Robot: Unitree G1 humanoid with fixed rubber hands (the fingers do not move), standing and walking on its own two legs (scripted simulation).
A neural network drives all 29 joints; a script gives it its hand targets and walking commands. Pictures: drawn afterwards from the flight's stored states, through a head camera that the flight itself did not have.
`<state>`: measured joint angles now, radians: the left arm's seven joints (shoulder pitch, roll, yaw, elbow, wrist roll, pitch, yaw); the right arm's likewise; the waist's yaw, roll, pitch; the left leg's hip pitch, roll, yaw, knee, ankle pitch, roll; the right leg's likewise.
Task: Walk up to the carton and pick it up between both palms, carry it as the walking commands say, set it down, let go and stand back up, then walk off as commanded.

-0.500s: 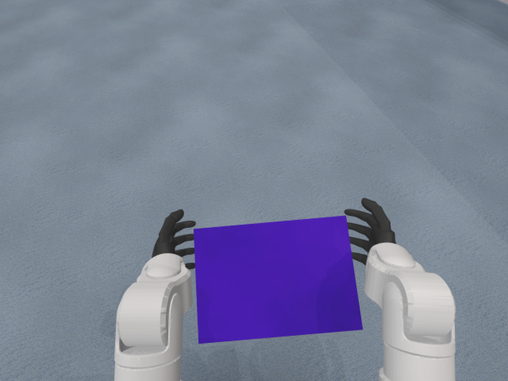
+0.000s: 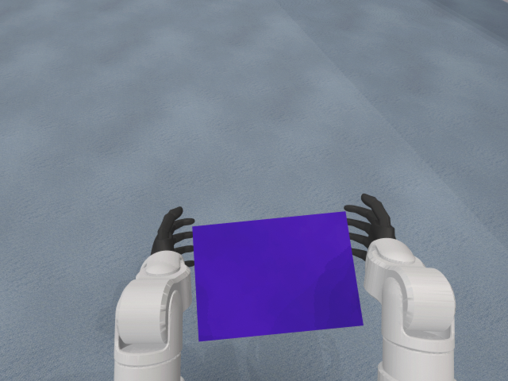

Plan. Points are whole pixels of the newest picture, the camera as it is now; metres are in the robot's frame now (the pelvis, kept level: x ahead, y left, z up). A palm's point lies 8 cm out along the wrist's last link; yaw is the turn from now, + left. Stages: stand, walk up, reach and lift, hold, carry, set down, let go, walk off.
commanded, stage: carry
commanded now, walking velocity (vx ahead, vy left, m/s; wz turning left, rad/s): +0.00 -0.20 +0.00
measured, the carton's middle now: (271, 269) +0.29 +0.00 -0.01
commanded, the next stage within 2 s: none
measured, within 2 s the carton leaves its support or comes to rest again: neither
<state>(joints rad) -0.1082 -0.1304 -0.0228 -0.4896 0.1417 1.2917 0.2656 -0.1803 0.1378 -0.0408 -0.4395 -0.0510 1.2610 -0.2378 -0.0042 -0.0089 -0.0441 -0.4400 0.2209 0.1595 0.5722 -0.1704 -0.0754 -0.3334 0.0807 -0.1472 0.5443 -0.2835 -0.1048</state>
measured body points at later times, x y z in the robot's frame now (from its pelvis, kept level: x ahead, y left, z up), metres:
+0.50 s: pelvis +0.00 +0.02 +0.00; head +0.01 +0.03 +0.45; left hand +0.27 +0.17 +0.08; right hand +0.28 -0.12 +0.10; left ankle +0.06 +0.18 -0.73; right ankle +0.00 -0.05 -0.73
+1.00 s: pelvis +0.00 +0.02 +0.00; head +0.01 +0.04 +0.45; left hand +0.27 +0.17 +0.08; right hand +0.29 -0.12 +0.10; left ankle +0.06 +0.18 -0.73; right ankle +0.00 -0.05 -0.73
